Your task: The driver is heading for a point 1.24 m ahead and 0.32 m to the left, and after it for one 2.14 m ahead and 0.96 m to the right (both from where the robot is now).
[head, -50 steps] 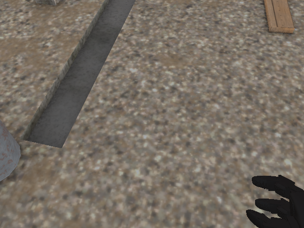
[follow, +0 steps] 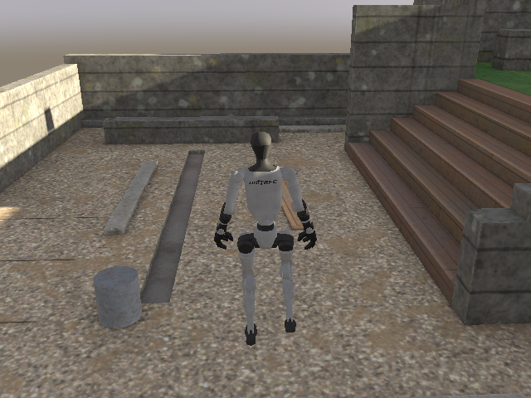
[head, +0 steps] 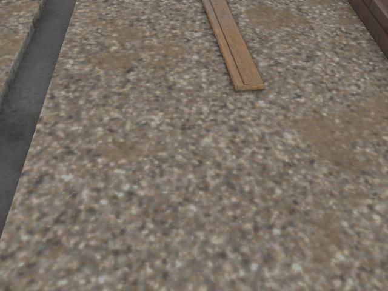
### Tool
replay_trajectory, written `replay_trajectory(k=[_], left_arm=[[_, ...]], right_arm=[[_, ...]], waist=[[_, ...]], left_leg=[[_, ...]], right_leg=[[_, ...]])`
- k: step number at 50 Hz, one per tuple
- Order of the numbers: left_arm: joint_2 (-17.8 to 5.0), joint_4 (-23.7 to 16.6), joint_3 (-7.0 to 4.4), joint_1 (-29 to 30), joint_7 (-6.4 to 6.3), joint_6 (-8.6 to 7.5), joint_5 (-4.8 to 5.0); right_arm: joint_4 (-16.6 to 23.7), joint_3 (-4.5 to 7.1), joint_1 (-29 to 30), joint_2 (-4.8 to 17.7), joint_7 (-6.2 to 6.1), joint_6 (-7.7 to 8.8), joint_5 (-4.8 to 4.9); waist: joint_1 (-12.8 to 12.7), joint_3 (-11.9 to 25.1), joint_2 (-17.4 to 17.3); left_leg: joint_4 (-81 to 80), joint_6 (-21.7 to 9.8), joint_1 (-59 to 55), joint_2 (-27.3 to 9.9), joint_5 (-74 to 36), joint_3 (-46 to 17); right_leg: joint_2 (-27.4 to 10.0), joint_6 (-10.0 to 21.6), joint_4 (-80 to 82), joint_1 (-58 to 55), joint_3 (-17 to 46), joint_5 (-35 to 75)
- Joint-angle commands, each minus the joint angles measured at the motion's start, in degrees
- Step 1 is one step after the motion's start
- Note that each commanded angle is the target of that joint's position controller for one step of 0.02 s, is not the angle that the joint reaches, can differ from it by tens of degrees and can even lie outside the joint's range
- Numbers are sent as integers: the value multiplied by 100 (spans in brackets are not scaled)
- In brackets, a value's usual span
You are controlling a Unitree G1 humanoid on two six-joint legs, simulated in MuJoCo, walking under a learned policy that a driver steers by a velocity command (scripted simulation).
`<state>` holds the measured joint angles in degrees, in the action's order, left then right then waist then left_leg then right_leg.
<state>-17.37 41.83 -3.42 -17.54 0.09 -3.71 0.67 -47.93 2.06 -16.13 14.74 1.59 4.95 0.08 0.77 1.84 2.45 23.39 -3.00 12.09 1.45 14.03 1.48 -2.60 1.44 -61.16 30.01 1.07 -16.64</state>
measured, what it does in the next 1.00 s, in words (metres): walks ahead: right foot, then left foot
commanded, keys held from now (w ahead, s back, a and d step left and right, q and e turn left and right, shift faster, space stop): w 0.88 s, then w+q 0.12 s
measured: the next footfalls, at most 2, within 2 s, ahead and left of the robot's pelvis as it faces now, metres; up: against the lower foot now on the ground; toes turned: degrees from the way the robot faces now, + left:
right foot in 0.32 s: +0.37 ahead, -0.13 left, +0.00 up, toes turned -1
left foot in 0.86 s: +0.66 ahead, +0.11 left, +0.00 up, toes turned +2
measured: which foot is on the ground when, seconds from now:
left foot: down 0.00-0.32, up 0.34-0.84, down 0.86-1.00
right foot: up 0.00-0.30, down 0.32-0.88, up 0.90-1.00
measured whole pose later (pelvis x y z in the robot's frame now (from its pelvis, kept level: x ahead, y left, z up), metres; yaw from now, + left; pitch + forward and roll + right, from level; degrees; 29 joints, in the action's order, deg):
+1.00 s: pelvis +0.56 +0.02 -0.01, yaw +2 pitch +1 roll -1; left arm -17.3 47.5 -2.7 -16.2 0.3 -4.9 0.6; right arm -44.5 2.5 -11.6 15.7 1.9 4.3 0.0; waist 0.2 -1.9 1.5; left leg 27.2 -3.8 20.0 2.1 8.9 1.5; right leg -2.3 1.5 -64.7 24.0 1.3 -20.9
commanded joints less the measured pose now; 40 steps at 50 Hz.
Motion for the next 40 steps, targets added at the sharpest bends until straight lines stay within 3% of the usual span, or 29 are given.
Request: replay_trajectory(k=[1, 3, 6, 9, 11, 13, 14, 15, 16, 17, 18, 19, 20, 21, 22, 23, 26, 29, 34, 37, 40], left_arm=[[-337, -557, -98, 445, 5, -102, -45], [-219, -661, -52, 722, 6, -102, -54], [9, -827, 48, 1343, 76, -146, -17], [13, -977, 69, 1880, 189, -184, 35], [-61, -1064, 51, 2056, 261, -205, 51], [-188, -1072, 10, 1981, 308, -215, 32], [-306, -1021, -42, 1749, 303, -210, 11], [-474, -874, -133, 1181, 275, -198, -3], [-721, -614, -254, 263, 214, -175, -5], [-1153, -417, -353, -789, 128, -126, -73], [-1352, -320, -359, -783, 184, -142, -66], [-759, -364, -232, -706, 157, -121, -15], [-619, -381, -166, -267, 123, -117, -5], [-581, -394, -140, 82, 122, -119, -33], [-470, -398, -113, 322, 144, -134, -80], [-379, -392, -86, 440, 149, -166, -139], [-395, -228, -103, 480, 165, -277, -55], [-569, -48, -149, 294, 94, -268, -64], [-782, 225, -182, -156, 34, -185, 13], [-836, 426, -200, -422, 22, -100, 50], [-921, 541, -238, -422, -24, 3, 64]], right_arm=[[271, 167, -16, 794, -48, 76, -6], [204, 181, -111, 860, -99, 65, 25], [98, 184, -354, 938, -156, 28, 67], [-51, 198, -718, 1022, -174, -19, 112], [-135, 220, -821, 1061, -183, -76, 128], [-167, 256, -809, 1130, -202, -136, 132], [-160, 282, -772, 1205, -216, -161, 125], [-147, 295, -690, 1251, -228, -200, 114], [-100, 254, -635, 1172, -243, -226, 76], [73, 133, -712, 863, -255, -202, -92], [78, -73, -1591, 144, -169, -77, -17], [45, 91, -1030, 883, -120, 40, 124], [277, 159, -380, 1081, -94, 108, 242], [346, 133, -69, 974, -122, 140, 199], [365, 157, 34, 912, -138, 122, 104], [341, 162, -134, 835, -133, 68, 91], [318, 119, -234, 575, -168, -110, 59], [540, 96, 408, 525, -178, -133, -13], [788, 24, 1412, 397, -68, -22, 32], [974, 37, 1817, 478, 22, 11, 77], [1041, 85, 1759, 626, 101, 48, 72]], waist=[[41, -361, -837], [71, -371, -696], [266, -452, -691], [444, -607, -663], [402, -667, -678], [241, -560, -713], [77, -357, -802], [-270, 26, -857], [-720, 622, -786], [-998, 1562, 12], [-434, 2364, 1557], [-730, 1938, 857], [-672, 976, 545], [-483, 494, -40], [-299, 168, -160], [-94, 139, 18], [101, -63, 104], [-25, -360, 11], [-423, -502, -19], [-533, -586, 14], [-374, -486, 127]], left_leg=[[-1472, -922, -872, -1405, -885, -1515], [-1479, -885, -811, -1273, -1820, -1072], [-1528, -743, -606, -1068, -2079, -605], [-1522, -756, -836, -1242, -1830, -631], [-1360, -718, -1256, -1460, -2059, -689], [-1005, -622, -1652, -1587, -2851, -675], [-653, -567, -1772, -1578, -3769, -640], [53, -488, -1752, -1466, -4753, -511], [1166, -327, -1242, -1210, -4876, -329], [3071, -157, 130, -825, -2795, -136], [4862, 113, 2190, 232, 1792, -542], [5323, 61, 2800, -75, 1817, -1032], [5271, 25, 3079, -342, 1294, -810], [4991, 50, 2902, -607, 791, -662], [4683, 102, 2707, -761, 509, -615], [4541, 133, 2372, -896, 312, -667], [4034, 302, 2206, -1008, 113, -573], [3107, 455, 2608, -1057, -753, -516], [1363, 432, 2231, -747, -2045, -238], [912, 304, 2399, -663, -1837, -288], [629, 68, 2195, -549, -1172, -257]], right_leg=[[-384, -128, 225, 1552, 152, 729], [-351, -229, 888, 1458, 51, 1142], [-176, -220, 2128, 911, -145, 1978], [-34, -144, 2816, 689, -196, 2310], [-6, -8, 3052, 750, -117, 2107], [83, 172, 3200, 537, -142, 1678], [226, 275, 3195, 117, -249, 1420], [404, 430, 3268, -707, -408, 1339], [341, 633, 3267, -2124, -369, 1546], [-868, 995, 2953, -4064, 998, 1743], [-2056, 1925, 3752, -5649, 3876, 275], [-1844, 1671, 4198, -5320, 3951, -367], [-1642, 1442, 4343, -4470, 3016, -44], [-1431, 1340, 4501, -3588, 2438, 660], [-1221, 1306, 4672, -2940, 1995, 1207], [-1092, 1296, 4851, -2550, 1735, 1417], [-980, 1393, 5279, -1953, 1204, 1639], [-872, 1360, 5474, -1880, 799, 1776], [-705, 1085, 5436, -2088, 301, 1696], [-976, 1039, 5178, -2723, 407, 1689], [-1212, 889, 4748, -3267, 513, 2248]])
Keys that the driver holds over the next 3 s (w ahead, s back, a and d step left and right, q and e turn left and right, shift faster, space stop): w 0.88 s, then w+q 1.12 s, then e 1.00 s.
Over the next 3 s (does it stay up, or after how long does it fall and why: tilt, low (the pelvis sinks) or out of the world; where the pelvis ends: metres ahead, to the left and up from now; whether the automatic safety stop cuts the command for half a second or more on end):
stays up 1.25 0.31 0.00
